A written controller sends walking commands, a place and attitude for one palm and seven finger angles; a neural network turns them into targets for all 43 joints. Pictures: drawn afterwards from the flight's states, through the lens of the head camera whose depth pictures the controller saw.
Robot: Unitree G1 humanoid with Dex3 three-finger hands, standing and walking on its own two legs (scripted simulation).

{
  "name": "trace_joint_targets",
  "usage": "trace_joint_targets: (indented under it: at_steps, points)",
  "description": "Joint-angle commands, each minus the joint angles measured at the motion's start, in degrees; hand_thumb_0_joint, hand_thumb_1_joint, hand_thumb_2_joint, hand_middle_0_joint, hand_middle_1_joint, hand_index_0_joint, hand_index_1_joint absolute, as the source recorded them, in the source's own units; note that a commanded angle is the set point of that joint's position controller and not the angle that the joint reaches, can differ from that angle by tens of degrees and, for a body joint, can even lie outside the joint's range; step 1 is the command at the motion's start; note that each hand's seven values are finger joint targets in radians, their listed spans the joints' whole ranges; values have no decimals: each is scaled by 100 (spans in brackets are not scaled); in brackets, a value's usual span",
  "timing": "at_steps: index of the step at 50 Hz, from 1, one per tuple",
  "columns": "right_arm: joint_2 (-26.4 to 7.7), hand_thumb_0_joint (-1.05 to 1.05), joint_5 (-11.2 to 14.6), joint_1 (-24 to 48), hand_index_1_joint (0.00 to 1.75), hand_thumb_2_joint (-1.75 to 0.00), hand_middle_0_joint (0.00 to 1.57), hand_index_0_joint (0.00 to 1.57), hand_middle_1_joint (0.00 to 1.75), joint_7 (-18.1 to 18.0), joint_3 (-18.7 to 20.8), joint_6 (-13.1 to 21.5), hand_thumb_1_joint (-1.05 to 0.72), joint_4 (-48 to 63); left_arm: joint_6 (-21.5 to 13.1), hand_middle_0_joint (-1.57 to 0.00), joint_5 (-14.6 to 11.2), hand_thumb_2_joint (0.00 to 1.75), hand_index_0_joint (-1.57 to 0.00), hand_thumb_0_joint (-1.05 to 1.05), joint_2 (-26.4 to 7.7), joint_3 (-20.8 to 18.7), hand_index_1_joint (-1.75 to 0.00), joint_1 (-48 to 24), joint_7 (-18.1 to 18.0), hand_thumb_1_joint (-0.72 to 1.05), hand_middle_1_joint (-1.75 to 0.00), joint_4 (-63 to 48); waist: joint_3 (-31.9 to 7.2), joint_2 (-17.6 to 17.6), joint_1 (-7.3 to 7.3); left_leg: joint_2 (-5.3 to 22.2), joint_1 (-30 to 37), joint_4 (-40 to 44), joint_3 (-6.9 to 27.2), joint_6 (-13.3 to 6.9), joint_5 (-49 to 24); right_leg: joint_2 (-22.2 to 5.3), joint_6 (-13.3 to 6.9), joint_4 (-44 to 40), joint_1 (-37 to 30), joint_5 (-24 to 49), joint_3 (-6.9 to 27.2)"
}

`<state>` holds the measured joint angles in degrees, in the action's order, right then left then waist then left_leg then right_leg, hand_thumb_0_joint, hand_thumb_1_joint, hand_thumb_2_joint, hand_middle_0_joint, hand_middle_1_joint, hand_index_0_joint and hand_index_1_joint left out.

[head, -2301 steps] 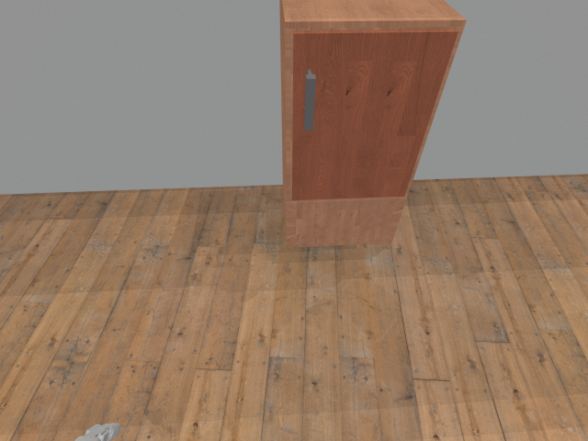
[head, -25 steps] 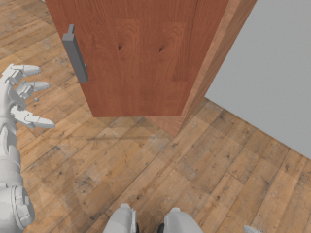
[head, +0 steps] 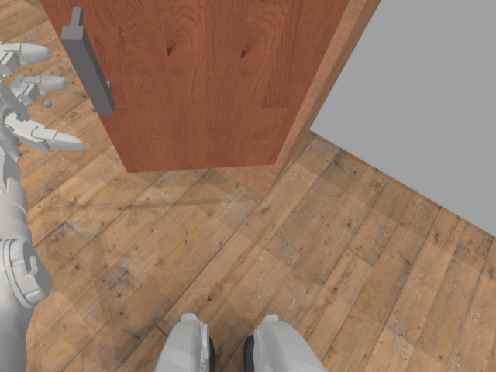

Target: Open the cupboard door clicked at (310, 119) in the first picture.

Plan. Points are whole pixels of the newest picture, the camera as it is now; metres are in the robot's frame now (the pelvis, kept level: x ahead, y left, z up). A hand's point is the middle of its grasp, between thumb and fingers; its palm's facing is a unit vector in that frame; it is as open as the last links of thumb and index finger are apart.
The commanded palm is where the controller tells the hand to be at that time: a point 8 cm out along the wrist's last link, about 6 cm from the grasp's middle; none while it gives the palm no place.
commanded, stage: move the hooked fingers beside the handle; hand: left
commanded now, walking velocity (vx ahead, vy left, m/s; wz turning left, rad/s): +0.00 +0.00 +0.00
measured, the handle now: (93, 66) +0.58 +0.22 +0.05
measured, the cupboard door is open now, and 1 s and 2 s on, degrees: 39 39 38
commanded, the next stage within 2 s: slide the fingers in behind the handle in 1.10 s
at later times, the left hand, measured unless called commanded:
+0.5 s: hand (49, 93) +0.52 +0.28 +0.05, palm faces +0.10 -0.99 -0.01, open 13.9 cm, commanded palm +0.51 +0.31 +0.06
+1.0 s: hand (47, 85) +0.53 +0.27 +0.06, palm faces +0.09 -1.00 +0.00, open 14.0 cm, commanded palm +0.51 +0.30 +0.05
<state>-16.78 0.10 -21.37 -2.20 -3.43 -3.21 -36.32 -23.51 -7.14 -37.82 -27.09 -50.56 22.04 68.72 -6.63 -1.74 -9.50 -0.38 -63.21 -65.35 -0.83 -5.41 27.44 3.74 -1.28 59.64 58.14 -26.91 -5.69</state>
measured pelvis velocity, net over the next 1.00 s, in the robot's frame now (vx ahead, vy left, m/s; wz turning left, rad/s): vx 0.00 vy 0.00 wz -0.02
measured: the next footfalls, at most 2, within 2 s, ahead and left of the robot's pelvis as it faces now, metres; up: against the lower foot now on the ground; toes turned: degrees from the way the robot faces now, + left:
none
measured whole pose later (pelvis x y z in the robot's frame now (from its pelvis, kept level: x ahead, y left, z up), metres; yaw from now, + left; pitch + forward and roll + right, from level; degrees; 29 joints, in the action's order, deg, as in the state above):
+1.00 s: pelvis +0.00 +0.00 -0.01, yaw -1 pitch +27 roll -7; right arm -16.7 -0.3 -20.7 -1.4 -4.8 -4.7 -34.7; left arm -22.3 -4.5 -44.0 -29.1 -57.3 21.6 72.7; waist -6.4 -1.8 -12.2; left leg 0.7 -67.5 -68.6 0.3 -5.3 28.7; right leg 4.9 -1.6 61.3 61.8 -27.4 -6.7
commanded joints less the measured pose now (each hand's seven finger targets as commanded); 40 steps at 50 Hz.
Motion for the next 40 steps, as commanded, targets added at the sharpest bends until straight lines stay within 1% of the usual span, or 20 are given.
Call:
trace_joint_targets:
  at_steps: [1, 5, 6, 8, 10, 12, 14, 18, 21, 22, 23, 24, 25, 27, 29, 33, 34, 35, 38, 40]
  points:
    - [-1223, 0, -66, -1110, 30, -90, 20, 20, 30, -46, 458, -20, -90, 224, -366, -30, -63, 30, -30, 0, -1837, -324, -120, -2317, -117, -50, -120, -1228, -3182, -1198, -10, 450, 3833, 689, 1214, 707, -3486, 4, -51, -438, 66, 1306, 216]
    - [-1239, 0, -61, -1154, 30, -90, 20, 20, 30, -45, 382, -77, -90, 222, -251, -30, 108, 30, -30, 0, -1996, -272, -120, -2615, -207, -50, -120, -745, -2621, -922, -228, 401, 3099, 646, 1036, 531, -2697, 28, -28, -495, -3, 1197, 276]
    - [-1267, 0, -76, -1160, 30, -90, 20, 20, 30, -64, 377, -84, -90, 248, -249, -30, 159, 30, -30, 0, -2279, -419, -120, -2713, -229, -50, -120, -811, -2633, -1048, -200, 381, 2977, 632, 1007, 526, -2687, 10, -40, -467, -103, 1241, 285]
    - [-1279, 0, -70, -1196, 30, -90, 20, 20, 30, -64, 342, -89, -90, 271, -206, -30, 226, 30, -30, 0, -2412, -411, -120, -2783, -241, -50, -120, -670, -2634, -1064, -254, 364, 2809, 587, 963, 481, -2575, 20, -37, -472, -145, 1250, 316]
    - [-1289, 0, -94, -1257, 30, -90, 20, 20, 30, -58, 327, -98, -90, 235, -267, -30, 235, 30, -30, 0, -2493, -405, -120, -3175, -215, -50, -120, -836, -2868, -1394, -318, 391, 3081, 498, 1021, 524, -2792, 27, -42, -416, 67, 1301, 308]
    - [-1300, 0, -113, -1294, 30, -90, 20, 20, 30, -39, 343, -80, -90, 261, -268, -30, 231, 30, -30, 0, -2676, -564, -120, -2866, -151, -50, -120, -794, -3126, -1465, -211, 382, 3116, 445, 987, 529, -3039, 39, -55, -400, -148, 1469, 327]
    - [-1278, 0, -110, -1355, 30, -90, 20, 20, 30, -18, 352, -99, -90, 298, -244, -30, 172, 30, -30, 0, -2546, -531, -120, -2476, -37, -50, -120, -836, -3346, -1452, -131, 394, 3290, 434, 974, 539, -3516, 53, -56, -370, -319, 1758, 314]
    - [-1257, 0, -47, -1334, 30, -90, 20, 20, 30, 3, 330, -184, -90, 340, 44, -30, 68, 30, -30, 0, -2375, -420, -120, -2128, 174, -50, -120, -614, -2979, -1079, -151, 356, 2730, 457, 780, 368, -3121, 57, 9, -480, -636, 1936, 370]
    - [-1285, 0, -36, -1309, 30, -90, 20, 20, 30, -34, 343, -153, -90, 372, 71, -30, 27, 30, -30, 0, -2742, -676, -120, -2261, 207, -50, -120, -697, -2844, -848, -163, 332, 2283, 436, 685, 288, -2717, 67, 20, -511, -860, 1906, 441]
    - [-1290, 0, -47, -1294, 30, -90, 20, 20, 30, -48, 361, -120, -90, 369, 4, -30, 33, 30, -30, 0, -2960, -831, -120, -2413, 167, -50, -120, -880, -2901, -928, -151, 326, 2194, 400, 662, 272, -2672, 55, 22, -497, -949, 1931, 489]
    - [-1261, 0, -43, -1315, 30, -90, 20, 20, 30, -41, 356, -110, -90, 353, -90, -30, 32, 30, -30, 0, -2943, -816, -120, -2539, 141, -50, -120, -1105, -3047, -1038, -147, 327, 2310, 391, 661, 280, -2781, 62, 14, -467, -986, 2007, 495]
    - [-1255, 0, -66, -1306, 30, -90, 20, 20, 30, -25, 387, -83, -90, 351, -249, -30, 41, 30, -30, 0, -3033, -910, -120, -2687, 98, -50, -120, -1468, -3250, -1395, -74, 348, 2646, 373, 707, 341, -3032, 68, -31, -403, -850, 2043, 476]
    - [-1234, 0, -73, -1338, 30, -90, 20, 20, 30, 8, 382, -83, -90, 298, -356, -30, 32, 30, -30, 0, -2845, -778, -120, -2745, 88, -50, -120, -1591, -3454, -1528, -103, 364, 3044, 386, 767, 397, -3308, 90, -30, -418, -741, 2085, 446]
    - [-1242, 0, -103, -1326, 30, -90, 20, 20, 30, 43, 438, -44, -90, 239, -473, -30, 36, 30, -30, 0, -2905, -916, -120, -2452, 44, -50, -120, -1692, -3613, -1729, -6, 398, 3426, 387, 821, 469, -3671, 112, -54, -432, -690, 2116, 421]
    - [-1202, 0, -61, -1329, 30, -90, 20, 20, 30, 58, 410, -100, -90, 171, -385, -30, -6, 30, -30, 0, -2405, -562, -120, -2393, 126, -50, -120, -1346, -3222, -1690, -140, 433, 3555, 417, 877, 497, -3734, 122, -50, -492, -340, 1942, 352]
    - [-1251, 0, 32, -1234, 30, -90, 20, 20, 30, -4, 337, -205, -90, 229, 134, -30, -32, 30, -30, 0, -1917, -51, -120, -2122, 354, -50, -120, -388, -2247, -983, -329, 367, 2745, 588, 808, 345, -2584, 96, -1, -672, -251, 1489, 327]
    - [-1244, 0, 28, -1228, 30, -90, 20, 20, 30, -36, 338, -202, -90, 269, 130, -30, -46, 30, -30, 0, -1981, -132, -120, -2146, 362, -50, -120, -502, -2337, -1178, -245, 353, 2880, 588, 815, 356, -2727, 85, -34, -638, -224, 1549, 314]
    - [-1248, 0, 27, -1210, 30, -90, 20, 20, 30, -37, 326, -207, -90, 288, 148, -30, -23, 30, -30, 0, -1929, -47, -120, -2169, 358, -50, -120, -475, -2335, -1135, -249, 357, 2869, 598, 831, 373, -2653, 88, -27, -627, -152, 1466, 306]
    - [-1262, 0, -14, -1139, 30, -90, 20, 20, 30, -60, 319, -151, -90, 296, -79, -30, -26, 30, -30, 0, -2091, -129, -120, -2775, 176, -50, -120, -790, -2347, -1175, -353, 381, 2792, 517, 905, 393, -2356, 72, -40, -541, 125, 1197, 314]
    - [-1288, 0, -72, -1175, 30, -90, 20, 20, 30, -52, 351, -104, -90, 262, -376, -30, -18, 30, -30, 0, -2296, -312, -120, -3115, 43, -50, -120, -1181, -2847, -1470, -303, 416, 3305, 486, 1086, 544, -2725, 81, -75, -403, 300, 1199, 265]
